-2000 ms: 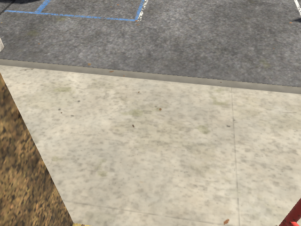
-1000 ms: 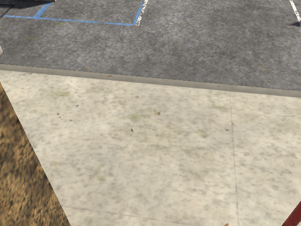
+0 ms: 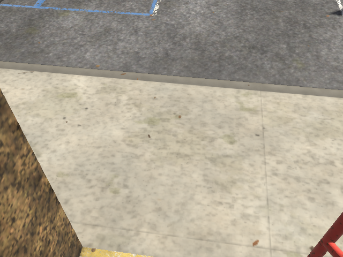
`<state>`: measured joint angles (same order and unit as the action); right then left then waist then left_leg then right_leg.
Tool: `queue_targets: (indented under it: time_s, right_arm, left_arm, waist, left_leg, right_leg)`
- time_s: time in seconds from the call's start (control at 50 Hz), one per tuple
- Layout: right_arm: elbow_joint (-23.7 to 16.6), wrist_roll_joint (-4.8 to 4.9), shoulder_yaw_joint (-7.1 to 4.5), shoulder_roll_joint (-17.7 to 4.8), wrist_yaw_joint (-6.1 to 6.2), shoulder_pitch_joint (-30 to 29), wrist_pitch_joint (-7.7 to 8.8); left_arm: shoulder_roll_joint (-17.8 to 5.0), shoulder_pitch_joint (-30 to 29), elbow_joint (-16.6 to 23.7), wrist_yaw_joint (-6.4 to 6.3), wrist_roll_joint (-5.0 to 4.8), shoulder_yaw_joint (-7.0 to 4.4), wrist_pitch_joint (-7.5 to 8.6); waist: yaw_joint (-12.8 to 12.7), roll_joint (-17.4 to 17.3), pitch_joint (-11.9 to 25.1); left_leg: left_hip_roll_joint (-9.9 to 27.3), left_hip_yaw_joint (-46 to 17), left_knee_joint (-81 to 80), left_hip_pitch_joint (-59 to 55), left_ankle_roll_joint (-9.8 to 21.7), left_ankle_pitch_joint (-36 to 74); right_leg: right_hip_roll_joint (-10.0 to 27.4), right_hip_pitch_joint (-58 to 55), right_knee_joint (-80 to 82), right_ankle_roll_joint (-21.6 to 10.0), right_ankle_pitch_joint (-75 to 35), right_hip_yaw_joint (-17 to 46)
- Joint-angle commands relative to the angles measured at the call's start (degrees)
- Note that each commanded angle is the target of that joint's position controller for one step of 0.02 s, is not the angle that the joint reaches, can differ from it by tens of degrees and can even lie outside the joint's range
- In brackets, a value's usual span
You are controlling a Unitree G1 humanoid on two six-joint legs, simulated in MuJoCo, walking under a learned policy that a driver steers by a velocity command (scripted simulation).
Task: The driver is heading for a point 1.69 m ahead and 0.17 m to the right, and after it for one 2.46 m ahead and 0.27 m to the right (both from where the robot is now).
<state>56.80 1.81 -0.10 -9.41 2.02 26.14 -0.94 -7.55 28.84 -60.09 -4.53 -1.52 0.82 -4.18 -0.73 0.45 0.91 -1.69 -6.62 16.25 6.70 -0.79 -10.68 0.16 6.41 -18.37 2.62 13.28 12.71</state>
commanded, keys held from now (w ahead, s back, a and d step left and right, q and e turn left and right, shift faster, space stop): w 1.00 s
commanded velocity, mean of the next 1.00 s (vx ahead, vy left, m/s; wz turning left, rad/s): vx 0.42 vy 0.00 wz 0.00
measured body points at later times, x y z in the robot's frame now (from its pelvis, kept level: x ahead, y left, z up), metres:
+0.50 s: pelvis +0.08 +0.01 -0.04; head +0.08 +0.01 +0.41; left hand +0.02 +0.23 -0.19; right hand +0.07 -0.21 -0.19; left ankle -0.02 +0.14 -0.75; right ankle -0.03 -0.15 -0.74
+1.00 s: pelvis +0.15 +0.01 -0.12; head +0.18 +0.00 +0.32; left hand +0.20 +0.27 -0.26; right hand +0.04 -0.20 -0.27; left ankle -0.02 +0.12 -0.74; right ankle +0.24 -0.12 -0.82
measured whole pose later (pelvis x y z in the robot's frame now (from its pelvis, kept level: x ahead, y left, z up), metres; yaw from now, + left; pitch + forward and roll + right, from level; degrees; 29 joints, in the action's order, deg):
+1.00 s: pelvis +0.15 +0.01 -0.12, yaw +2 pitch +2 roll +1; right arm 63.4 2.5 1.5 -7.4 3.9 31.3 2.6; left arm -13.2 17.5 -51.1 1.3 0.8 -3.6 0.1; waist 1.5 0.1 -0.5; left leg -2.5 -1.3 69.7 16.0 2.7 -52.0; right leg 0.5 32.3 -44.5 -2.6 -22.6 3.1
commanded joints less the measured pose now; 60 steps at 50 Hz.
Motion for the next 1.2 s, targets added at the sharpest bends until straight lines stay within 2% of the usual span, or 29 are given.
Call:
queue_targets:
  time_s: [0.02, 0.12, 0.3, 0.42, 0.52, 0.62, 0.68, 0.72, 0.74, 0.76, 0.78, 0.82, 0.86, 0.88, 0.9, 0.92, 0.94, 0.98, 1.0, 1.02, 1.04, 1.06, 1.08, 1.1, 1.12, 1.14, 1.16, 1.18, 1.2]
  right_arm:
    - [-0.72, -0.21, -1.01, -5.20, 0.72, 5.02, 0.10]
    - [-1.63, 0.28, -1.22, -5.15, 1.00, 3.31, 0.96]
    - [-0.65, 0.90, -1.05, -5.12, 1.17, 3.03, 2.07]
    - [-0.36, 0.49, -1.02, -4.80, 0.78, 2.93, 2.34]
    - [-1.46, 0.37, -0.56, -3.86, 1.00, 1.27, 1.88]
    - [-3.16, -0.02, -0.19, -3.01, 0.77, -3.30, 2.63]
    - [-4.67, 0.18, 0.43, -1.66, 0.43, -4.78, 3.21]
    - [-0.93, -0.17, -0.36, -2.58, 0.39, 7.67, 3.60]
    - [1.99, -1.51, -0.61, -3.90, 0.43, 17.07, 2.92]
    - [2.40, -1.18, -0.16, -3.89, 0.51, 16.20, 2.25]
    - [0.96, -1.68, 0.67, -2.06, 0.63, 12.23, 1.98]
    - [-0.90, -0.64, 0.37, -5.03, 0.50, 3.85, 1.66]
    - [1.24, 1.15, 0.79, -3.13, 1.21, 5.49, 2.92]
    - [1.58, 1.61, 1.38, -1.90, 1.45, 7.16, 3.68]
    - [1.97, 0.74, 1.29, -2.47, 2.20, 6.90, 4.08]
    - [2.31, 1.39, 1.24, -2.03, 3.67, 5.11, 4.59]
    - [4.00, 0.80, 0.57, -4.54, 3.34, 2.98, 4.91]
    - [3.15, 0.27, -0.08, -6.24, 1.99, -3.54, 4.73]
    - [2.91, 0.94, -0.11, -5.39, 0.91, -5.11, 4.48]
    - [2.37, 1.80, -1.05, -7.78, 0.05, -11.17, 4.57]
    - [-0.74, 2.14, -1.62, -6.91, -0.65, -18.57, 5.31]
    - [-2.02, 2.12, -1.41, -4.33, -0.37, -23.09, 5.81]
    - [-5.73, 2.71, -0.49, 0.71, 0.82, -21.66, 5.89]
    - [-6.30, 5.26, -0.08, 3.27, 0.09, -2.91, 5.74]
    - [-4.80, 4.41, 0.57, 3.98, -0.38, 0.91, 4.77]
    - [-4.78, 2.07, 0.40, 1.76, -0.12, -0.12, 3.76]
    - [-4.37, -0.01, -0.27, 0.48, 0.37, -1.03, 3.11]
    - [-8.69, 1.01, 2.37, 6.11, -0.12, -4.89, 2.62]
    - [-11.32, 0.76, 1.38, -1.90, 0.20, -11.69, 1.89]
  left_arm:
    - [-4.63, 7.44, -0.16, -0.60, 0.22, -0.84, 0.33]
    - [-4.84, 8.11, 0.07, -1.01, -0.21, -1.02, 1.38]
    - [-4.29, 7.16, 0.61, -0.28, -1.17, -1.18, 3.35]
    - [-4.08, 5.68, 1.67, 0.34, -0.51, -1.07, 4.48]
    - [-4.47, 5.96, 2.83, 1.26, 0.33, -1.55, 5.30]
    - [-5.23, 5.28, 4.84, 2.33, 1.30, -1.43, 5.19]
    - [-6.82, -1.11, 7.02, 2.02, 0.54, -1.38, 5.44]
    - [-8.87, -6.77, 7.97, 1.90, -0.51, -2.80, 6.42]
    - [-9.77, -10.58, 9.18, 1.19, -0.62, -3.43, 6.84]
    - [-8.30, -8.83, 9.78, 0.99, -0.28, -3.24, 7.04]
    - [-8.84, -7.14, 8.72, 1.92, -0.60, -3.63, 7.33]
    - [-5.38, -5.00, 9.28, 2.78, 0.16, -3.32, 6.82]
    - [-5.43, -6.61, 8.92, 3.29, -0.80, -4.30, 5.54]
    - [-5.59, -7.89, 9.30, 4.18, 0.40, -4.42, 5.40]
    - [-5.54, -7.38, 9.13, 5.32, 2.21, -4.31, 4.64]
    - [-3.33, -8.45, 10.37, 6.56, 3.06, -3.40, 4.60]
    - [-1.35, -6.86, 8.82, 7.15, 3.29, -3.36, 4.46]
    - [-2.08, 3.36, 5.51, 6.25, 2.32, -3.62, 3.05]
    - [-3.18, 8.72, 3.26, 5.79, 2.59, -3.75, 2.45]
    - [-5.27, 18.59, 0.30, 5.43, 2.36, -4.75, 2.20]
    - [-7.42, 32.39, -4.14, 5.15, 4.49, -5.31, 2.78]
    - [-5.91, 38.56, -6.92, 5.36, 4.32, -4.47, 3.73]
    - [-3.47, 33.82, -6.98, 5.12, 3.56, -2.00, 4.29]
    - [-5.25, 27.87, -5.23, 6.11, 3.93, -0.78, 5.83]
    - [-7.56, 20.84, -4.87, 6.41, 1.76, -1.41, 5.91]
    - [-5.51, 14.92, -3.35, 7.03, 1.84, -0.18, 5.86]
    - [-4.08, 8.29, -2.13, 6.61, 2.32, 0.39, 6.52]
    - [-20.18, 5.91, -4.91, 4.68, 5.73, -3.74, 7.74]
    - [-6.77, -2.82, 0.13, 1.29, 5.23, 0.54, 8.20]
  waist:
    - [-0.16, 0.44, -8.81]
    - [-0.34, 2.14, -9.98]
    - [-0.12, -0.17, -6.22]
    - [0.30, -2.10, -4.80]
    - [-0.72, 0.58, -3.26]
    - [-3.05, 3.87, -2.82]
    - [-0.67, 7.14, -7.40]
    - [6.38, -3.24, -4.98]
    - [11.97, -14.15, -4.05]
    - [8.81, -20.44, -4.79]
    - [6.47, -10.16, -5.50]
    - [1.21, -1.70, -5.68]
    - [1.37, -6.06, -4.53]
    - [2.29, -6.29, -4.67]
    - [1.43, -2.12, -4.41]
    - [0.35, 0.29, -4.44]
    - [-0.51, -0.54, -1.92]
    - [-6.29, -3.04, -0.65]
    - [-8.66, -2.88, -0.95]
    - [-14.95, -4.81, 0.38]
    - [-23.00, 5.59, 0.05]
    - [-27.55, 11.79, -5.21]
    - [-20.65, 14.29, -10.58]
    - [-3.95, 15.61, -6.02]
    - [1.37, 9.37, -7.20]
    - [3.39, 0.04, -9.05]
    - [5.50, -10.53, -5.24]
    - [7.51, 12.69, -8.25]
    - [7.72, -5.21, -17.09]
  left_leg:
    - [-0.56, 1.53, -5.15, 6.58, 2.16, -9.85]
    - [-1.95, 3.08, -1.35, 8.03, 3.01, -12.66]
    - [-1.25, 3.81, 10.63, 4.01, 4.99, 8.62]
    - [-1.70, 2.83, 17.77, 5.23, 6.44, 17.28]
    - [-2.40, 4.04, 26.93, 9.25, 6.70, 23.05]
    - [-2.20, 4.82, 38.17, 16.54, 5.42, 20.17]
    - [-1.70, 5.78, 30.38, 18.15, 3.46, -3.15]
    - [-1.26, 5.35, 22.09, -0.45, 4.88, 18.29]
    - [3.02, -0.09, 22.40, -10.36, 8.99, 37.89]
    - [10.27, -6.85, 21.03, -11.40, 12.71, 52.58]
    - [13.66, -10.30, 21.48, -8.43, 12.95, 43.76]
    - [16.82, -10.83, 23.46, 1.87, 13.78, 39.19]
    - [13.41, -10.06, 29.63, 2.36, 10.38, 16.67]
    - [12.61, -10.72, 32.23, 1.85, 10.28, 14.91]
    - [8.37, -5.14, 32.56, 11.20, 10.31, 11.57]
    - [4.31, 0.80, 36.28, 20.52, 8.30, -2.87]
    - [3.17, 2.55, 39.18, 29.22, 8.50, -7.85]
    - [5.02, 0.26, 48.29, 33.21, 9.72, -0.40]
    - [4.79, 0.23, 54.81, 32.43, 9.41, 2.97]
    - [5.61, -0.78, 66.94, 35.09, 9.06, 5.27]
    - [0.65, 1.00, 88.38, 41.58, 6.77, 10.31]
    - [-8.65, 1.47, 115.12, 50.19, 5.93, -20.51]
    - [-15.40, -2.08, 129.64, 58.89, 6.29, -36.85]
    - [-8.05, -8.24, 106.45, 61.89, 10.41, -24.34]
    - [-3.41, -5.76, 98.65, 62.23, 10.62, -21.82]
    - [-1.50, -4.18, 99.00, 60.80, 10.27, -20.30]
    - [-0.70, -1.36, 91.75, 56.02, 10.59, -7.76]
    - [2.59, -4.18, 83.31, 54.75, 7.31, -10.90]
    - [6.23, -3.45, 59.25, 46.08, 3.01, 6.34]
  right_leg:
    - [-2.17, 3.18, 4.04, -1.42, 6.00, -2.49]
    - [-2.17, 4.49, 2.59, -3.04, 10.03, -2.32]
    - [-4.20, 4.68, -8.49, -4.41, -7.67, -6.09]
    - [-4.92, 5.15, -18.48, -4.69, -12.21, -8.10]
    - [-3.85, 4.35, -25.11, -6.59, -18.66, -8.72]
    - [1.68, 3.00, -27.04, -10.42, -34.05, -3.77]
    - [4.92, 5.63, -26.95, -11.57, -42.34, -1.49]
    - [-0.26, 18.70, -41.02, -7.53, -36.71, -7.13]
    - [-4.38, 31.03, -56.62, -4.96, -17.66, -8.93]
    - [-5.33, 38.95, -58.00, -5.60, 13.81, -6.85]
    - [-1.77, 40.13, -57.95, -6.54, 13.34, -2.65]
    - [0.45, 37.49, -56.63, -5.73, 7.48, -6.66]
    - [3.25, 39.54, -47.60, -5.68, -9.79, -5.29]
    - [3.69, 42.92, -45.69, -5.90, -14.11, -6.15]
    - [2.34, 33.76, -33.59, -6.41, -27.53, -8.24]
    - [1.07, 21.18, -18.92, -5.64, -44.51, -10.12]
    - [-1.85, 7.10, -22.45, -5.65, -50.88, -12.65]
    - [-3.95, 0.50, -29.67, -4.34, -41.01, -15.95]
    - [-3.76, -1.18, -27.92, -4.72, -35.85, -17.40]
    - [-0.53, -9.20, -23.13, -6.25, -35.93, -16.88]
    - [1.39, -20.65, -14.13, -9.15, -38.76, -19.73]
    - [6.60, -21.73, -6.12, -13.21, -38.78, -15.00]
    - [11.49, -14.20, -11.02, -13.64, -53.54, -8.55]
    - [14.73, -12.32, -16.38, -17.67, -44.32, 5.65]
    - [20.27, -3.47, -12.13, -20.41, -25.34, 14.03]
    - [18.61, 4.55, -13.62, -18.69, -29.56, 10.14]
    - [11.22, 11.74, -12.86, -14.56, -20.11, 4.77]
    - [25.09, 22.52, -6.06, -22.02, -17.11, 26.88]
    - [17.13, 39.12, -11.42, -16.49, -8.32, 16.89]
